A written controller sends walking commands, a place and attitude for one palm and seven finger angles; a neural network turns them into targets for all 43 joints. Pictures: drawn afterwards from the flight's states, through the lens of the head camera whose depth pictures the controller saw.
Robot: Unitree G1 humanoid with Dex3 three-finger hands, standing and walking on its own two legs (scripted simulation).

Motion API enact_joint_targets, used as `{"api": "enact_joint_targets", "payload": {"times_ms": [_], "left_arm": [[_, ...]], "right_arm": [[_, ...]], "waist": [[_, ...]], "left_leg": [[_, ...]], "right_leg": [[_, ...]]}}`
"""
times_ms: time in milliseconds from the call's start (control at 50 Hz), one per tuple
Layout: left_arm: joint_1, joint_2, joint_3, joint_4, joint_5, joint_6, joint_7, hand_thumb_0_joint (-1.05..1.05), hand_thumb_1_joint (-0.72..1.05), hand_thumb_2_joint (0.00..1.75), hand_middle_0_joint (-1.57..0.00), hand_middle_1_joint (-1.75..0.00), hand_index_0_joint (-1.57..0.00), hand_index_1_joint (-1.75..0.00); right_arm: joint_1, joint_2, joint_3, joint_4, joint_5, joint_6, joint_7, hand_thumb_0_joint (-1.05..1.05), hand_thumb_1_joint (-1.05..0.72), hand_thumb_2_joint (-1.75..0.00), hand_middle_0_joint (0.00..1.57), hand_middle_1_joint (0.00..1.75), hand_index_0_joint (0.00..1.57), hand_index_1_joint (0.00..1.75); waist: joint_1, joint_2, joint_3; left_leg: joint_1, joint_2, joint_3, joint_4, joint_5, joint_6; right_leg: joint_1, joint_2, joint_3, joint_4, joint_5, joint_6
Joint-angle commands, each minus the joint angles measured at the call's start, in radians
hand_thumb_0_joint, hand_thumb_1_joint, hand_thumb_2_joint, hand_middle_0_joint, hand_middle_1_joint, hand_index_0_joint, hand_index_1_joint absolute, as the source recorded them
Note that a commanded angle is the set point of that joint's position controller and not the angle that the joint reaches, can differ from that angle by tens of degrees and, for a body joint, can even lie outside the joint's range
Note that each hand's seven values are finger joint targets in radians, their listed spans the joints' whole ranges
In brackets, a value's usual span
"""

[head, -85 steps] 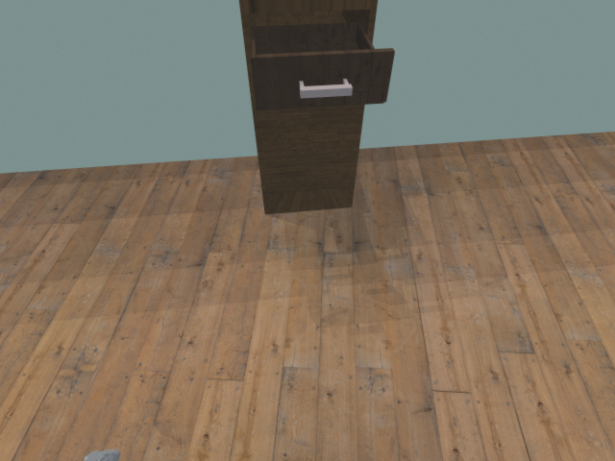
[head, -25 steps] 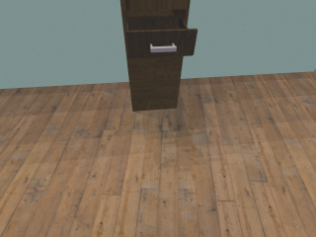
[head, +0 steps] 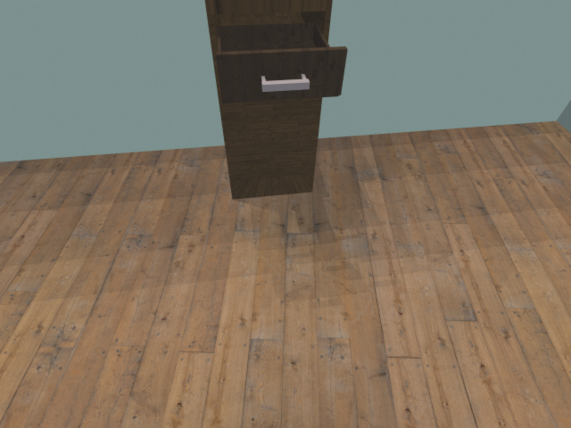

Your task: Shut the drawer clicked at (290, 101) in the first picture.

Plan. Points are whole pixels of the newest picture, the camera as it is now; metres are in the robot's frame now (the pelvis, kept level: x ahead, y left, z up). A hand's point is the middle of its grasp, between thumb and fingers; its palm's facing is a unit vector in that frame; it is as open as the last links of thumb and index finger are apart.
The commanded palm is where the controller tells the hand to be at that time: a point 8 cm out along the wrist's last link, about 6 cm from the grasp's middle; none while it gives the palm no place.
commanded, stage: walk to a spot facing it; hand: left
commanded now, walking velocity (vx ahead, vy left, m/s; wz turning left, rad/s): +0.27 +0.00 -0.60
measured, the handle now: (284, 81) +0.98 +0.08 +0.00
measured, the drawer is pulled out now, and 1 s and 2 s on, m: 0.30 0.30 0.30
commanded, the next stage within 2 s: turn to face it in 1.50 s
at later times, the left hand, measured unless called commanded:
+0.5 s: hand out of the picture +0.06 +0.14 -0.16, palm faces -0.13 -0.97 -0.18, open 7.4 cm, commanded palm none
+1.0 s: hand (248, 262) +0.47 +0.12 -0.16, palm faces -0.49 -0.84 -0.23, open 7.4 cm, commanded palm none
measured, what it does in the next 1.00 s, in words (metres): walks ahead, turning right: left foot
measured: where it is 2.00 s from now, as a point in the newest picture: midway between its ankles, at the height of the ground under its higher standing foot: (352, 372)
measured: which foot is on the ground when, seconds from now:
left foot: down 0.00-0.22, up 0.24-0.68, down 0.70-1.00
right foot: down 0.00-0.70, up 0.72-1.00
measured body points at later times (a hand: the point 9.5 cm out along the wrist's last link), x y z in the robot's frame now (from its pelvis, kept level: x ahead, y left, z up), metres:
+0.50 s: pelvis +0.09 -0.03 +0.00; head +0.11 -0.05 +0.45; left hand +0.07 +0.20 -0.14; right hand +0.13 -0.29 -0.14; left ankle +0.18 +0.11 -0.67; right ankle +0.02 -0.10 -0.74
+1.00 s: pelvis +0.28 -0.01 +0.00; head +0.29 -0.01 +0.45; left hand +0.50 +0.16 -0.14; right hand +0.16 -0.24 -0.14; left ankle +0.31 +0.09 -0.74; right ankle +0.27 -0.16 -0.67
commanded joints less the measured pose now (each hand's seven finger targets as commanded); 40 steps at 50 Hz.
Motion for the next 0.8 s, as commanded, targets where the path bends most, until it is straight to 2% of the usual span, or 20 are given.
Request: {"api": "enact_joint_targets", "payload": {"times_ms": [0,60,100,140,160,180,200,220,240,280,340,480,560,600,640,660,680,700,740,780], "left_arm": [[0.034,0.11,0.031,-0.093,0.005,0.008,-0.01,0.0,0.9,0.9,-0.2,-0.3,-0.2,-0.3],[0.06,0.078,0.044,-0.14,0.008,0.005,-0.027,0.0,0.9,0.9,-0.2,-0.3,-0.2,-0.3],[0.043,0.041,0.052,-0.17,0.008,-0.001,-0.036,0.0,0.9,0.9,-0.2,-0.3,-0.2,-0.3],[0.071,0.01,0.057,-0.176,0.008,-0.011,-0.045,0.0,0.9,0.9,-0.2,-0.3,-0.2,-0.3],[0.139,-0.003,0.059,-0.155,0.009,-0.017,-0.046,0.0,0.9,0.9,-0.2,-0.3,-0.2,-0.3],[0.242,0.011,0.066,-0.122,0.011,-0.024,-0.041,0.0,0.9,0.9,-0.2,-0.3,-0.2,-0.3],[0.353,0.114,0.089,-0.094,0.019,-0.043,-0.025,0.0,0.9,0.9,-0.2,-0.3,-0.2,-0.3],[0.437,0.167,0.096,-0.085,-0.001,-0.05,-0.008,0.0,0.9,0.9,-0.2,-0.3,-0.2,-0.3],[0.41,0.143,0.092,-0.088,-0.003,-0.057,0.002,0.0,0.9,0.9,-0.2,-0.3,-0.2,-0.3],[0.301,0.078,0.078,-0.115,0.0,-0.065,0.005,0.0,0.9,0.9,-0.2,-0.3,-0.2,-0.3],[0.286,0.034,0.07,-0.118,0.002,-0.08,0.002,0.0,0.9,0.9,-0.2,-0.3,-0.2,-0.3],[0.354,0.023,0.079,-0.078,0.009,-0.088,0.008,0.0,0.9,0.9,-0.2,-0.3,-0.2,-0.3],[0.348,0.023,0.083,-0.076,0.013,-0.081,0.015,0.0,0.9,0.9,-0.2,-0.3,-0.2,-0.3],[0.31,0.041,0.092,-0.087,0.015,-0.074,0.015,0.0,0.9,0.9,-0.2,-0.3,-0.2,-0.3],[0.265,0.034,0.098,-0.1,0.006,-0.074,0.012,0.0,0.9,0.9,-0.2,-0.3,-0.2,-0.3],[0.283,-0.012,0.098,-0.109,-0.004,-0.074,0.004,0.0,0.9,0.9,-0.2,-0.3,-0.2,-0.3],[0.296,-0.068,0.091,-0.134,-0.013,-0.073,-0.01,0.0,0.9,0.9,-0.2,-0.3,-0.2,-0.3],[0.244,-0.051,0.093,-0.158,-0.004,-0.079,-0.015,0.0,0.9,0.9,-0.2,-0.3,-0.2,-0.3],[0.169,-0.057,0.098,-0.157,0.01,-0.062,-0.024,0.0,0.9,0.9,-0.2,-0.3,-0.2,-0.3],[0.187,-0.076,0.095,-0.137,0.016,-0.035,-0.047,0.0,0.9,0.9,-0.2,-0.3,-0.2,-0.3]], "right_arm": [[0.068,-0.134,-0.046,-0.079,-0.007,-0.003,-0.008,0.0,-0.9,-0.9,0.2,0.3,0.2,0.3],[0.089,-0.171,-0.073,-0.114,-0.008,-0.008,-0.004,0.0,-0.9,-0.9,0.2,0.3,0.2,0.3],[0.109,-0.178,-0.088,-0.129,-0.006,-0.022,-0.004,0.0,-0.9,-0.9,0.2,0.3,0.2,0.3],[0.095,-0.158,-0.09,-0.133,-0.01,-0.03,-0.003,0.0,-0.9,-0.9,0.2,0.3,0.2,0.3],[0.08,-0.143,-0.088,-0.136,-0.011,-0.029,-0.003,0.0,-0.9,-0.9,0.2,0.3,0.2,0.3],[0.066,-0.121,-0.084,-0.14,-0.01,-0.027,0.0,0.0,-0.9,-0.9,0.2,0.3,0.2,0.3],[0.047,-0.04,-0.067,-0.182,0.001,-0.024,0.007,0.0,-0.9,-0.9,0.2,0.3,0.2,0.3],[-0.043,-0.031,-0.059,-0.237,-0.003,-0.035,0.013,0.0,-0.9,-0.9,0.2,0.3,0.2,0.3],[-0.078,-0.048,-0.065,-0.24,-0.003,-0.04,0.011,0.0,-0.9,-0.9,0.2,0.3,0.2,0.3],[-0.036,-0.031,-0.073,-0.212,-0.008,-0.043,0.018,0.0,-0.9,-0.9,0.2,0.3,0.2,0.3],[0.012,0.008,-0.077,-0.194,-0.01,-0.03,0.023,0.0,-0.9,-0.9,0.2,0.3,0.2,0.3],[-0.094,0.052,-0.079,-0.254,-0.005,-0.038,0.034,0.0,-0.9,-0.9,0.2,0.3,0.2,0.3],[-0.152,0.065,-0.075,-0.29,0.001,-0.05,0.034,0.0,-0.9,-0.9,0.2,0.3,0.2,0.3],[-0.111,0.06,-0.077,-0.285,0.005,-0.057,0.031,0.0,-0.9,-0.9,0.2,0.3,0.2,0.3],[0.09,0.015,-0.086,-0.226,0.001,-0.068,0.008,0.0,-0.9,-0.9,0.2,0.3,0.2,0.3],[0.25,-0.071,-0.108,-0.182,-0.009,-0.073,-0.011,0.0,-0.9,-0.9,0.2,0.3,0.2,0.3],[0.382,-0.189,-0.129,-0.16,-0.015,-0.074,-0.012,0.0,-0.9,-0.9,0.2,0.3,0.2,0.3],[0.371,-0.169,-0.116,-0.169,-0.009,-0.065,-0.01,0.0,-0.9,-0.9,0.2,0.3,0.2,0.3],[0.215,-0.043,-0.088,-0.191,-0.01,-0.073,-0.009,0.0,-0.9,-0.9,0.2,0.3,0.2,0.3],[0.149,0.04,-0.063,-0.184,-0.005,-0.084,-0.012,0.0,-0.9,-0.9,0.2,0.3,0.2,0.3]], "waist": [[-0.018,0.025,0.0],[-0.021,0.136,0.068],[-0.027,0.176,0.061],[-0.003,0.163,0.065],[0.029,0.128,0.042],[0.074,0.035,0.029],[0.112,-0.276,0.025],[0.141,-0.317,0.038],[0.12,-0.2,0.067],[0.048,-0.03,0.086],[0.008,-0.064,0.057],[0.045,-0.095,0.025],[0.058,-0.123,0.046],[0.038,-0.154,0.039],[-0.056,-0.113,-0.035],[-0.112,0.014,-0.145],[-0.134,0.312,-0.238],[-0.127,0.193,-0.161],[-0.057,0.204,0.004],[0.003,0.185,0.054]], "left_leg": [[-0.001,0.134,-0.078,-0.048,-0.242,0.045],[-0.023,0.238,-0.19,-0.136,-0.435,0.11],[-0.008,0.344,-0.227,-0.177,-0.355,0.177],[-0.049,0.332,-0.118,-0.099,-0.209,0.159],[-0.093,0.291,-0.048,0.007,-0.165,0.126],[-0.199,0.229,0.031,0.189,-0.196,0.079],[-0.468,0.086,0.16,0.552,-0.349,0.0],[-0.617,0.034,0.07,0.734,-0.415,-0.008],[-0.633,0.071,-0.026,0.799,-0.302,-0.001],[-0.594,0.115,-0.038,0.793,-0.161,-0.014],[-0.526,0.11,-0.012,0.726,-0.052,-0.041],[-0.563,0.083,0.013,0.553,0.006,-0.053],[-0.445,0.049,0.022,0.385,-0.025,-0.034],[-0.293,0.02,0.038,0.282,-0.057,-0.019],[0.045,-0.006,0.049,0.098,0.012,0.005],[0.327,0.157,-0.11,0.068,-0.03,0.044],[0.424,0.477,-0.493,-0.039,-0.064,0.15],[0.308,0.521,-0.592,-0.118,-0.108,0.215],[0.052,0.432,-0.396,-0.197,-0.269,0.161],[-0.068,0.339,-0.177,-0.199,-0.136,0.112]], "right_leg": [[-0.14,-0.059,0.126,-0.01,-0.188,-0.026],[-0.254,0.019,0.04,0.174,-0.252,-0.017],[-0.284,-0.005,-0.051,0.355,-0.254,-0.002],[-0.205,-0.045,-0.077,0.296,-0.253,0.0],[-0.091,-0.028,-0.11,0.211,-0.188,-0.001],[0.056,-0.014,-0.098,0.095,-0.12,-0.017],[0.21,-0.243,0.309,-0.12,-0.233,-0.103],[0.205,-0.394,0.621,-0.245,-0.152,-0.196],[0.165,-0.375,0.62,-0.248,-0.129,-0.228],[0.094,-0.329,0.477,-0.221,-0.122,-0.238],[0.046,-0.252,0.316,-0.219,0.054,-0.198],[0.151,-0.209,0.287,-0.187,0.168,-0.19],[0.121,-0.205,0.296,-0.143,0.261,-0.172],[0.061,-0.196,0.295,-0.099,0.283,-0.161],[-0.056,-0.109,0.239,0.116,0.394,-0.115],[-0.226,-0.041,0.184,0.346,0.233,-0.08],[-0.407,0.066,0.018,0.698,-0.342,-0.02],[-0.472,0.024,0.03,0.841,-0.349,-0.028],[-0.51,-0.069,0.017,0.949,-0.196,-0.022],[-0.442,-0.107,-0.012,0.895,-0.074,-0.011]]}}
